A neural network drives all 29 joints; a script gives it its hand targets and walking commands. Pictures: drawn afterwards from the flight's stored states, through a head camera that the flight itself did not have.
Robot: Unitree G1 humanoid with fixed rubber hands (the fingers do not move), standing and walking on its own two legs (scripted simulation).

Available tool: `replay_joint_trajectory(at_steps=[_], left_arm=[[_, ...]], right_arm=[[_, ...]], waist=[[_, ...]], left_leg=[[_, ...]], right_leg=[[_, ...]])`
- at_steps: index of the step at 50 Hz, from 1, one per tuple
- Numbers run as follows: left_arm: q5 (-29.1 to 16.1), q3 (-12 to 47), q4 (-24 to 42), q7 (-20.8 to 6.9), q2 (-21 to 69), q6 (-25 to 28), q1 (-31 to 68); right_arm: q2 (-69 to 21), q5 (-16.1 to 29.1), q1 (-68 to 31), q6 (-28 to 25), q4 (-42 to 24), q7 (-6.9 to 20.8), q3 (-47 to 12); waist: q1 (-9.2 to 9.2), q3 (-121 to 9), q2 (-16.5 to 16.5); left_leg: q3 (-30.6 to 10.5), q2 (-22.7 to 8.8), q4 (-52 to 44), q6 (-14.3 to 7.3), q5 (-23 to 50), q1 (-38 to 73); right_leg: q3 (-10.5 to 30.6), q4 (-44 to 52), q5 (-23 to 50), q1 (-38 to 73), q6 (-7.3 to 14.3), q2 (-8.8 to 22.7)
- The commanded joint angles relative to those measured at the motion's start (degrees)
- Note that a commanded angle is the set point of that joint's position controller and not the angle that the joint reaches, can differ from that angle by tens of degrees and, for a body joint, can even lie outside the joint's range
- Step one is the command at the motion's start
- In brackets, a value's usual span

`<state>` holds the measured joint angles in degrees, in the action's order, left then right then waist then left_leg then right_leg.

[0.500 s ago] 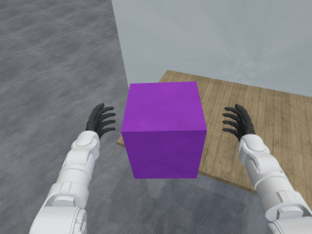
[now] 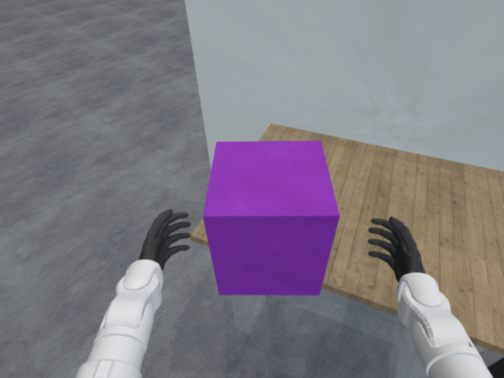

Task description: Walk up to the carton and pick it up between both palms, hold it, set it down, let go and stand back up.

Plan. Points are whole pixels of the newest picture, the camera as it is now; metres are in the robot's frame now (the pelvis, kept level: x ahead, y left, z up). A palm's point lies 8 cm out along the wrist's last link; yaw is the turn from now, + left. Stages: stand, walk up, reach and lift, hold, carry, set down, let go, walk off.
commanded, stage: set down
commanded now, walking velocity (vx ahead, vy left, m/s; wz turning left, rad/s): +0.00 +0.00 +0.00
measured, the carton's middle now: (268, 219) +0.45 +0.02 +0.00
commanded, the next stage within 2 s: let go in 0.46 s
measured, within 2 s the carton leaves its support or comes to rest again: neither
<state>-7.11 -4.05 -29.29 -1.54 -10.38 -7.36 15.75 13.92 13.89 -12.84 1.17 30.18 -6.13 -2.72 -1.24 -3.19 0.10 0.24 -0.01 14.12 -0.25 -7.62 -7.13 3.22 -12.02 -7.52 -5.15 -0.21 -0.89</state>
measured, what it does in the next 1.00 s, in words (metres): stands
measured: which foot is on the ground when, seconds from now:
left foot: down 0.00-1.00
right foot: down 0.00-1.00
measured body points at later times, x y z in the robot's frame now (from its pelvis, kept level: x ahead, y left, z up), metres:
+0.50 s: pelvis -0.01 +0.00 -0.01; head -0.03 +0.00 +0.44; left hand +0.27 +0.21 -0.01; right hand +0.26 -0.20 -0.02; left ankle +0.00 +0.11 -0.75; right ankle -0.01 -0.12 -0.75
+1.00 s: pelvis +0.03 -0.01 -0.01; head +0.03 +0.00 +0.44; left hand +0.22 +0.22 -0.06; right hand +0.23 -0.22 -0.07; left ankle +0.00 +0.11 -0.75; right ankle -0.01 -0.12 -0.75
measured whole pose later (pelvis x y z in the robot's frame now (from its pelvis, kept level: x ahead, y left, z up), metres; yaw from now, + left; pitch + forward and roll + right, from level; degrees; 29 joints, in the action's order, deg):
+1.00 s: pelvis +0.03 -0.01 -0.01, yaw +2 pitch +2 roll +0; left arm -0.8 -1.1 -18.2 1.1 -10.5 -5.8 -14.3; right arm 11.3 5.9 9.4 -15.5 39.6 -3.6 -4.8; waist 0.4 -4.0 -1.3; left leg -1.5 0.3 23.8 0.3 -15.2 -10.7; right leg 1.4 -22.9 -16.3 -8.7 0.4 -0.9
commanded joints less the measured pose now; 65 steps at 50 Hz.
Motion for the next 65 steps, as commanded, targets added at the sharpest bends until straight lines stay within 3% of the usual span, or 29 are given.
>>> replay_joint_trajectory(at_steps=[1, 15, 21, 25, 34, 39, 43, 50, 57, 65], left_arm=[[-0.9, 0.2, 9.0, 0.5, -4.6, 3.2, 13.2], [-1.7, 2.5, 2.3, 1.0, -3.2, 11.0, 7.9], [-1.1, 2.9, -2.2, 2.3, -3.6, 14.7, 6.2], [-0.8, 2.8, -1.8, 3.0, -3.6, 15.6, 3.0], [2.9, 1.3, 2.9, 1.9, -3.5, 9.3, -13.0], [5.3, 1.3, 17.1, 2.5, -3.1, 6.7, -19.8], [6.5, 1.8, 20.8, 3.4, -3.7, 5.6, -23.5], [7.2, 1.0, 14.9, 1.5, -3.9, -2.3, -28.3], [8.6, -0.8, 16.6, 1.0, -5.6, -3.8, -28.2], [8.2, 0.1, 14.8, 1.0, -6.8, -4.3, -25.6]], right_arm=[[5.9, 0.3, -11.7, -3.3, -8.1, 0.5, 1.3], [3.3, -0.7, -4.3, -9.8, -2.7, 0.3, 0.1], [2.6, -2.3, -2.0, -14.5, 3.3, 0.4, 0.8], [2.0, -3.1, 0.3, -17.2, 3.7, 0.5, 0.4], [0.3, -4.4, 11.0, -18.5, 8.4, -0.4, -1.8], [1.4, -5.8, 14.8, -19.0, 1.2, 0.7, -1.1], [3.0, -8.1, 16.8, -19.6, 0.1, 2.4, 0.1], [2.4, -8.3, 19.7, -15.4, 9.6, 2.6, -1.1], [3.3, -11.3, 18.2, -14.8, 9.1, 3.8, 0.7], [2.9, -12.9, 16.9, -14.6, 10.9, 4.7, 1.6]], waist=[[-0.39, -13.6, 0.7], [-0.61, -7.8, -0.3], [0.18, -5.8, -0.6], [0.78, -6.3, -1.0], [0.86, -2.5, 0.9], [0.78, -6.5, 1.2], [1.26, -9.3, 0.5], [2.50, -3.2, 0.3], [2.03, -6.3, -1.5], [2.38, -3.5, -0.7]], left_leg=[[-0.2, 0.7, 2.5, 1.8, 18.1, 8.8], [-1.1, 0.3, 3.7, 0.5, 4.5, 2.6], [-1.5, 0.3, 6.0, 0.2, -4.6, -0.8], [-1.6, 0.2, 7.5, 0.4, -5.1, -1.5], [-2.1, -0.3, 7.7, 1.3, -0.1, -1.2], [-2.4, -0.4, 8.0, 2.6, 14.1, 3.5], [-2.8, 0.2, 9.5, 3.3, 22.4, 4.7], [-3.0, 1.4, 9.1, 3.2, 18.1, 0.5], [-3.3, 2.4, 8.2, 2.6, 20.7, 0.9], [-2.5, 2.8, 6.8, 1.4, 8.1, -2.7]], right_leg=[[-1.1, 0.0, 8.8, -1.4, 0.9, -1.2], [-1.3, -2.5, 1.3, -4.6, 1.2, -0.2], [-2.0, -4.5, -4.8, -7.4, 1.2, 0.5], [-2.1, -6.0, -4.6, -7.6, 1.1, 1.0], [-2.5, -8.4, 1.3, -4.5, 1.4, 0.8], [-2.1, -9.1, 10.2, -3.8, 1.4, -0.1], [-2.0, -10.0, 15.4, -5.1, 1.2, -0.8], [-1.8, -10.5, 19.1, -3.1, 0.1, -1.0], [-1.1, -11.3, 24.1, -2.9, -0.5, -0.7], [-0.8, -11.5, 14.9, -4.4, -0.5, 0.3]])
